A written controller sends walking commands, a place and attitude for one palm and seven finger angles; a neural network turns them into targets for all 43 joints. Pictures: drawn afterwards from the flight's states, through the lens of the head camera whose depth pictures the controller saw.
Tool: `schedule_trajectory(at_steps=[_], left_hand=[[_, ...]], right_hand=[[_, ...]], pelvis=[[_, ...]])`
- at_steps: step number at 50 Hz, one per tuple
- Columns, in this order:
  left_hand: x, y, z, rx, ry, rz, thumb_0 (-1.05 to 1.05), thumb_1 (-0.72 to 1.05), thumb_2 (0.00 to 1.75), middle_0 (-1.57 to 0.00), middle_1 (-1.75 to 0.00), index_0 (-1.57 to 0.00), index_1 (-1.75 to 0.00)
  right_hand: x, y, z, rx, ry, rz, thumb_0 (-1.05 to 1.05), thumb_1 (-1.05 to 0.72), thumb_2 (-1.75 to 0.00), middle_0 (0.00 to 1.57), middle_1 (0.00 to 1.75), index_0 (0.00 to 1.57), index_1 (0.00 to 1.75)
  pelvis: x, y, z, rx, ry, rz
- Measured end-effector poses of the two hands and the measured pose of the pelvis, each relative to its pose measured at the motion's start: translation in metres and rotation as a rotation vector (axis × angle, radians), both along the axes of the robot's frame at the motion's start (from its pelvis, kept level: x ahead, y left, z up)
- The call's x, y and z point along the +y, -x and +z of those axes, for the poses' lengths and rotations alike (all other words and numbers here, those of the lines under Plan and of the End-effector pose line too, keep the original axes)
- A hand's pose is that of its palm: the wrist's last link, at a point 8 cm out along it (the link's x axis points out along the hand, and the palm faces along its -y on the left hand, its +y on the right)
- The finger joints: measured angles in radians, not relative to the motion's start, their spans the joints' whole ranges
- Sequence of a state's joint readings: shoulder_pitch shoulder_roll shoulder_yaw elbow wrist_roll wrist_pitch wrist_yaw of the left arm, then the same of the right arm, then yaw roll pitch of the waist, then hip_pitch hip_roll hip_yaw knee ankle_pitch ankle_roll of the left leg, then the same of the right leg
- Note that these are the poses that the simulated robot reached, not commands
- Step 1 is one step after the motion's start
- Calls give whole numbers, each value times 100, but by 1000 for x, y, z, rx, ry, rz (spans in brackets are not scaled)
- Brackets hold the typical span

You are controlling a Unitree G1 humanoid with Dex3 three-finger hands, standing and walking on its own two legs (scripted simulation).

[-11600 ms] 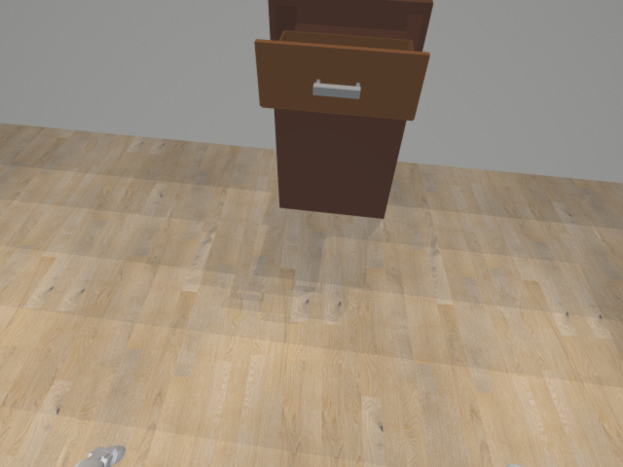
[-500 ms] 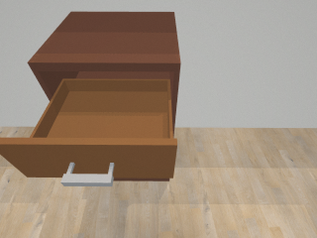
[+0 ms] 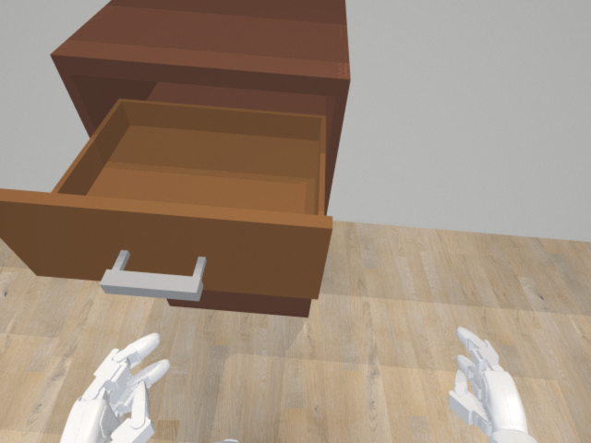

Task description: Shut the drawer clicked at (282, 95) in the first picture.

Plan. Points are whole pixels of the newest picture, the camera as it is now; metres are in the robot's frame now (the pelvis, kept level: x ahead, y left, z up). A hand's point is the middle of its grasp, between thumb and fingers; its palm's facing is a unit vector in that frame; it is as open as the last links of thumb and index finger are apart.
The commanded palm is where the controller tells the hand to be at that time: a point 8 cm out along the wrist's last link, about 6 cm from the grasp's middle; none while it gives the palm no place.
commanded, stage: raise the hand and make a fist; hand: left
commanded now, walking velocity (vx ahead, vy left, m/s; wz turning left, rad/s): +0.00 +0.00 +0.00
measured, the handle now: (157, 272) +0.31 +0.22 +0.05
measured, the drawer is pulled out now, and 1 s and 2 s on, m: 0.29 0.29 0.29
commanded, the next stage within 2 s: bring the fist close to the handle in 1.54 s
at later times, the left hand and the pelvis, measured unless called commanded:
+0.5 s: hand (120, 392) +0.16 +0.20 +0.07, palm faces +0.10 -0.99 -0.07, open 3.7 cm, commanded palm +0.11 +0.24 +0.08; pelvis +0.01 +0.02 -0.01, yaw +1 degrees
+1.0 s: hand (121, 398) +0.14 +0.17 +0.13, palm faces +0.05 -0.99 -0.09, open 3.2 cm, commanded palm +0.09 +0.23 +0.14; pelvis +0.02 +0.02 +0.00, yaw +1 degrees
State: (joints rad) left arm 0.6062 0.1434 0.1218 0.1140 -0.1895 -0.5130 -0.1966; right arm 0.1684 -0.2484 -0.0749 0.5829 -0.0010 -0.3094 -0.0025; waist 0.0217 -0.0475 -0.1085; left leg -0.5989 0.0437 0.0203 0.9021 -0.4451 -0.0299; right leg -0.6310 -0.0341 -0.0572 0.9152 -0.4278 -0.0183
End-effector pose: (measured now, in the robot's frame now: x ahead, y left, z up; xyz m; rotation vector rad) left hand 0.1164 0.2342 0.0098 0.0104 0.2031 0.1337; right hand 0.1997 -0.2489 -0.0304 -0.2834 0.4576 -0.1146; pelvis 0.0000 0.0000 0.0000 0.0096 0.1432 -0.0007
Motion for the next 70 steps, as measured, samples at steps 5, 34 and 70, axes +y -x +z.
schedule_trajectory(at_steps=[5, 34, 70], left_hand=[[16, 16, 27, -232, -112, 19, 1, 90, 90, -50, -62, -48, -61], [0, -12, 81, -169, -39, -118, 1, 90, 90, -107, -125, -107, -125], [-8, 0, 134, -164, -116, -62, 1, 90, 90, -140, -160, -140, -160]], right_hand=[[11, -24, -14, -49, 11, 87, 1, -90, -90, 20, 30, 20, 30], [47, 10, -23, 17, -90, -5, 2, -90, -90, 20, 30, 20, 30], [39, -10, 7, -101, -158, 29, 2, -90, -90, 20, 30, 20, 30]], pelvis=[[-5, 11, -23, 23, 28, 41], [27, -7, -9, -4, 40, 26], [1, -19, 15, -110, 25, 26]])
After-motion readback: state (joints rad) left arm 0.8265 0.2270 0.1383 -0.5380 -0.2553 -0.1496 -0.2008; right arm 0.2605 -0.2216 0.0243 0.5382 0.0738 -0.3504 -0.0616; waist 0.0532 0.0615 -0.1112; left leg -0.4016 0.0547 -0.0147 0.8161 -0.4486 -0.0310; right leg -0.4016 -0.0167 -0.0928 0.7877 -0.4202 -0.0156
